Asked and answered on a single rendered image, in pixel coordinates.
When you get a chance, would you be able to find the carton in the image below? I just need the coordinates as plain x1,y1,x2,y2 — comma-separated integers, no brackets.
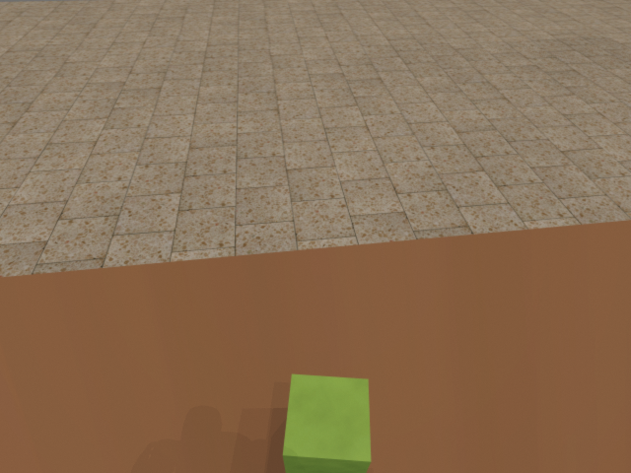
283,374,371,473

